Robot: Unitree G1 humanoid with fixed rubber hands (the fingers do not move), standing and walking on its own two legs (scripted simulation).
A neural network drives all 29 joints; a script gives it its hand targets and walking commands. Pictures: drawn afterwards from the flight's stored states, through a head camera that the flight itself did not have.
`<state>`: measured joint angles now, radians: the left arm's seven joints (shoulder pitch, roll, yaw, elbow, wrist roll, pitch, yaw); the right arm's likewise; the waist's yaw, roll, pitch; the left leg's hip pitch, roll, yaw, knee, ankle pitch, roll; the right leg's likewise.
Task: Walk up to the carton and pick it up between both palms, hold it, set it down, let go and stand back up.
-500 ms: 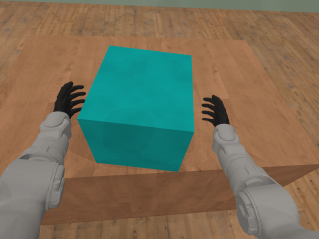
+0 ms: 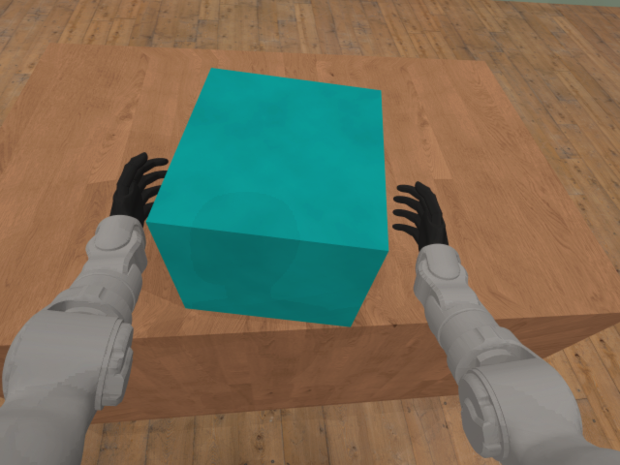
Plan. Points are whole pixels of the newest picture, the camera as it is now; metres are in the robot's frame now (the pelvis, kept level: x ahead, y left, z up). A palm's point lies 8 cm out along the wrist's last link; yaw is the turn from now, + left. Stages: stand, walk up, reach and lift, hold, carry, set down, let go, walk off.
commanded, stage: reach and lift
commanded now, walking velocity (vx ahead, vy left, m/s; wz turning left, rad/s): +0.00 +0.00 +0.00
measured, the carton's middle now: (282, 200) +0.50 +0.02 +0.02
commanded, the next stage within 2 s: none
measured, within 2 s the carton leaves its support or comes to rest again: neither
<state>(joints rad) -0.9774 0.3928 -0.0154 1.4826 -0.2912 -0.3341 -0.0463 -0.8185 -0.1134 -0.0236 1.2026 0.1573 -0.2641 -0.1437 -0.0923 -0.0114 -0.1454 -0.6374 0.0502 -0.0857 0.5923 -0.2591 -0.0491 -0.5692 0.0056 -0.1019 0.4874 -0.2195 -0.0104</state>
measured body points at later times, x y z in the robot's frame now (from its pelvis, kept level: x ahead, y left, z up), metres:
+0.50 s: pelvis +0.00 +0.01 +0.00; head +0.08 +0.04 +0.44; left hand +0.46 +0.20 +0.04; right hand +0.42 -0.15 +0.04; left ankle +0.00 +0.14 -0.73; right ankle -0.01 -0.12 -0.73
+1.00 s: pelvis +0.00 +0.01 +0.00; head +0.10 +0.04 +0.44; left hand +0.46 +0.20 +0.04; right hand +0.42 -0.15 +0.04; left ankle +0.00 +0.14 -0.73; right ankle -0.01 -0.12 -0.73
